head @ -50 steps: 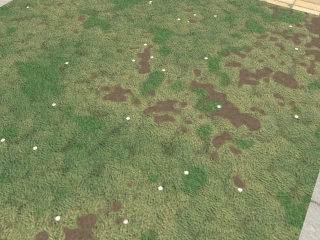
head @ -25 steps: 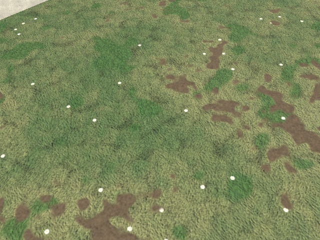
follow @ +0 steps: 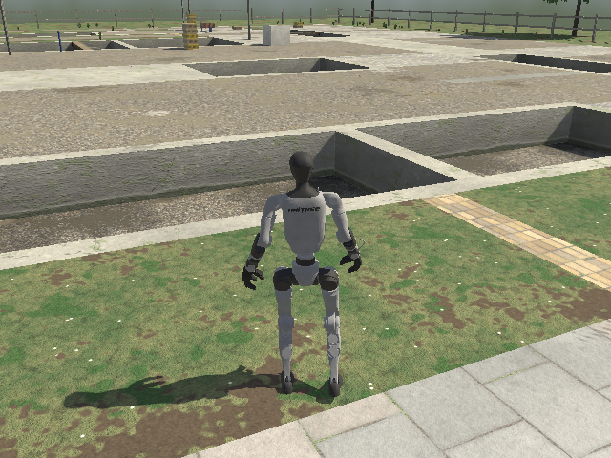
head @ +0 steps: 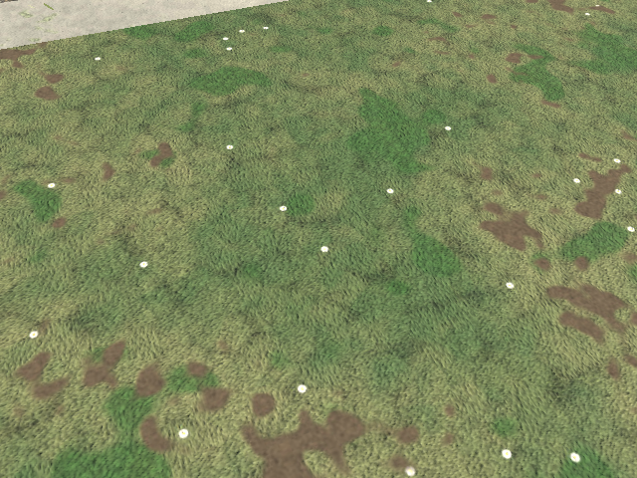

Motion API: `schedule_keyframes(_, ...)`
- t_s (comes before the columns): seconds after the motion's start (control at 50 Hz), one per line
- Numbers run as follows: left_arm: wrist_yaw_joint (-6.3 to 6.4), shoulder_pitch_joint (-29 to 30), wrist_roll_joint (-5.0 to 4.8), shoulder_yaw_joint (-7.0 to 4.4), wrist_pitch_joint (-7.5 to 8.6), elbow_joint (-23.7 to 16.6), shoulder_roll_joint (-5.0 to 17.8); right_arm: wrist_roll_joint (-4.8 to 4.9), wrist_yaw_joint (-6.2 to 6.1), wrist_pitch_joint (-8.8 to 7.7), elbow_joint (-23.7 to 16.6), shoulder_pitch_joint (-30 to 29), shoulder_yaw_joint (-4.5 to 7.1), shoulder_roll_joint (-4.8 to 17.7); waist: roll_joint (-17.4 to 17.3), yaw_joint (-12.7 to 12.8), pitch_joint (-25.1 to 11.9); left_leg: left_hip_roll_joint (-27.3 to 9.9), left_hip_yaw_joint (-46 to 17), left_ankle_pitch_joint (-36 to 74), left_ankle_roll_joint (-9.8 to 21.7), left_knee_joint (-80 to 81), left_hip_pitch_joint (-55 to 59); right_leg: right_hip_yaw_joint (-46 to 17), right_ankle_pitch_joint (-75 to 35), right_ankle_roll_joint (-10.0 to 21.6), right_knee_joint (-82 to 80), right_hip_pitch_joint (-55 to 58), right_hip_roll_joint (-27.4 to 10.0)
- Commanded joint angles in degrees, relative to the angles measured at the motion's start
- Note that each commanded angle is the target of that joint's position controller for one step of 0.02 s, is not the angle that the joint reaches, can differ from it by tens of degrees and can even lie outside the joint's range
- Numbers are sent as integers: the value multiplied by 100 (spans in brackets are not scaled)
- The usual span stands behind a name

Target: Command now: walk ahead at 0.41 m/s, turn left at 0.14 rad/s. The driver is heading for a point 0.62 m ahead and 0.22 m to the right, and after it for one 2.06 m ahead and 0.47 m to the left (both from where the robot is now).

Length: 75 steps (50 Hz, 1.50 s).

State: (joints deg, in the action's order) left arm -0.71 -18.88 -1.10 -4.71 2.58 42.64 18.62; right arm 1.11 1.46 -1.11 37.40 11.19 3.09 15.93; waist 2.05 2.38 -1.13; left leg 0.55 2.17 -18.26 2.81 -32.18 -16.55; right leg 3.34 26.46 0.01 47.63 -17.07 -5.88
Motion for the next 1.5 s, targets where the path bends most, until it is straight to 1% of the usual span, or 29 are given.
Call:
schedule_keyframes(0.02,-72,1056,-178,-63,328,-892,677,-55,-31,-254,-16,1287,267,1011,-1142,-847,209,-2116,-3250,-1286,1430,2047,2599,-573,-196,186,2187,-3926,-19)
schedule_keyframes(0.1,-142,648,-16,-22,224,-500,419,-172,-81,-350,-22,622,126,662,-882,-381,438,-1367,-1298,1315,803,2275,1630,-626,-1797,53,1686,-3082,-186)
schedule_keyframes(0.28,-319,1882,-37,236,227,-850,-106,-108,-256,-422,523,1072,143,839,-495,-733,862,-1275,339,2876,364,2610,1567,-215,-3453,125,-1146,-2328,342)
schedule_keyframes(0.36,-457,1898,-37,163,229,-1020,114,-106,-355,-253,630,1106,205,1101,-754,-475,415,-1450,603,5843,215,1582,2538,214,-2617,522,-1438,-1903,776)
schedule_keyframes(0.4,-418,1032,-45,1,147,-880,452,-141,-431,-124,570,1036,245,1256,-986,43,-229,-1461,665,7341,169,173,2695,355,-2018,794,-1336,-875,1097)
schedule_keyframes(0.42,-335,186,-52,-142,122,-719,728,-120,-442,-103,507,897,244,1274,-814,539,-656,-1319,754,7065,83,-1063,2046,211,-2292,1021,-1684,503,1186)
schedule_keyframes(0.44,-201,-585,-36,-250,33,-595,1082,-220,-434,-171,376,1018,151,1052,-78,765,-1250,-980,693,4505,-50,-2826,534,-1095,-2197,1348,-1670,2388,345)
schedule_keyframes(0.46,-181,-378,-76,-308,72,-740,1424,-250,-264,-341,184,1696,-116,234,1328,85,-2031,376,-37,-1288,-492,-5247,-2082,-4591,-1178,2730,-2136,4476,-1272)
schedule_keyframes(0.48,-139,-468,-31,-210,71,-737,951,-64,-138,-595,73,1003,16,901,409,562,-2242,190,-1124,-1118,-312,-5499,-2650,-5074,-337,2526,-2930,4323,-1232)
schedule_keyframes(0.5,-105,-218,23,-150,99,-753,780,156,-86,-699,-181,394,43,1017,107,480,-1254,-108,-1095,-655,-180,-5092,-2825,-4186,-418,2156,-3119,3482,-1030)
schedule_keyframes(0.52,-114,176,24,-117,132,-785,700,87,-110,-748,-259,220,-2,882,-545,119,-476,-335,-970,-370,-152,-4447,-2697,-3590,-1072,1978,-3268,2368,-780)
schedule_keyframes(0.56,-81,682,103,-52,169,-942,506,-119,-155,-647,-172,403,48,891,-367,-290,-62,-601,-919,-90,-273,-3798,-2034,-2855,-2150,1892,-3452,1141,-364)
schedule_keyframes(0.64,14,711,48,-86,190,-823,623,-263,-214,-446,-227,382,-23,664,-105,-419,184,-653,-571,397,-712,-2655,-1684,-2073,-3051,1852,-3609,-78,-32)
schedule_keyframes(0.72,106,379,-22,-128,89,-653,762,-218,-191,-481,-453,-638,-135,401,104,43,179,-288,-420,2080,-821,-723,-1079,-1703,-2330,1397,-3345,-443,402)
schedule_keyframes(0.82,130,28,-67,-129,-10,-503,733,-49,-94,-589,-560,-935,28,754,389,103,-10,-87,-760,1803,-647,238,-786,-2630,-1573,1167,-2621,478,40)
schedule_keyframes(0.88,118,119,21,-18,-23,-522,363,-125,-123,-671,-352,90,222,1036,451,-494,-387,-334,-732,1535,-142,636,593,-2463,-2032,749,-1360,504,310)
schedule_keyframes(0.9,120,-108,139,126,-11,-594,-52,-280,-152,-686,-321,774,270,1329,-341,-634,-1222,-1394,-1759,2027,259,550,1873,-1900,-1093,461,289,31,708)
schedule_keyframes(0.92,132,-945,-29,171,35,-617,-152,-351,-71,-600,-10,1092,393,1711,-2367,-227,-1571,-2371,-4403,1752,1292,1129,3061,-1313,911,50,1951,-1745,1439)
schedule_keyframes(0.94,173,-944,-49,84,18,-426,402,-177,-10,-584,-109,990,268,1128,-1551,-362,-1282,-2306,-4672,1363,1277,1258,2938,-1635,835,-60,2606,-2222,1108)
schedule_keyframes(0.96,183,-321,-15,23,-22,-484,640,-136,-7,-548,-175,668,170,816,-980,-478,-767,-2073,-3703,2021,1129,1159,2432,-1526,434,-131,2840,-2280,963)
schedule_keyframes(1.0,208,437,202,26,-59,-697,581,-134,17,-467,-193,131,49,595,-437,-340,-282,-1577,-2528,3938,1042,1077,1467,-1053,3,-230,2307,-2057,532)
schedule_keyframes(1.08,200,515,190,206,-59,-699,5,-150,-63,-358,43,87,81,762,-988,-131,-464,-1025,-1713,5406,987,1122,863,-674,-244,-442,308,-957,544)
schedule_keyframes(1.14,245,671,117,175,-133,-641,161,-54,-160,-166,67,157,245,1194,-992,-189,-702,-1056,-1818,4759,1030,1157,723,-633,-868,-472,-416,-442,764)
schedule_keyframes(1.28,169,1069,88,71,-120,-747,252,77,-330,163,-43,-52,260,999,-987,-47,-295,-713,-2554,2009,608,882,268,-784,-1884,-148,-2399,402,820)
schedule_keyframes(1.3,179,953,138,9,-80,-733,440,48,-348,183,-66,54,219,835,-788,-60,-377,-510,-2479,1378,358,576,-40,-989,-2356,38,-2679,953,378)
schedule_keyframes(1.34,200,815,390,-119,-146,-707,947,-19,-355,164,-279,385,139,549,1441,-280,-503,594,-974,-1967,-253,-1550,-1580,-3125,-4056,1436,-2922,1535,-1680)
schedule_keyframes(1.38,191,1146,274,18,-111,-802,395,-22,-352,208,-27,650,373,1179,677,-329,-337,159,-991,-1602,-618,-3198,-1772,-2543,-3859,1548,-2881,1279,-1448)
schedule_keyframes(1.42,199,1520,165,45,-117,-827,299,-14,-393,371,69,697,400,1067,495,-415,-166,22,-898,-1032,-841,-3535,-1832,-1772,-3770,1252,-2806,1095,-1022)
schedule_keyframes(1.5,279,1335,217,-20,-218,-677,449,21,-302,408,-248,199,253,642,644,-201,-197,-129,-467,-507,-1001,-2801,-1662,-1068,-4034,1351,-2897,1161,-857)
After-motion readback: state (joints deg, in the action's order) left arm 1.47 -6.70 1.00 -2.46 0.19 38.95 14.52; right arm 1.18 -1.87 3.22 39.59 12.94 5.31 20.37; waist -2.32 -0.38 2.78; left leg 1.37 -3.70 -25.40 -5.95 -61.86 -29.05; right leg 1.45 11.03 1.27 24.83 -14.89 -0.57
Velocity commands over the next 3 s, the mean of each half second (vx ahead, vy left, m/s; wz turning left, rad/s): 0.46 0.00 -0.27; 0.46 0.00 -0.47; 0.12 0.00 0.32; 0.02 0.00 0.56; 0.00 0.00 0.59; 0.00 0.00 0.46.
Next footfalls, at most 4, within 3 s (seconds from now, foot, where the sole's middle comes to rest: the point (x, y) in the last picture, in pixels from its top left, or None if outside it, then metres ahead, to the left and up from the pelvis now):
0.42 right None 0.38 -0.10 -0.77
0.88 left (322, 393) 0.69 0.02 -0.77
1.30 right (424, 415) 0.66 -0.20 -0.77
1.72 left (306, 394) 0.69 0.06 -0.77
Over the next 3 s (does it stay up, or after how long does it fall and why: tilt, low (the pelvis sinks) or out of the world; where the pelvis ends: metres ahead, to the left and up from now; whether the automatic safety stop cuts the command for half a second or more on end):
stays up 0.60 -0.01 0.01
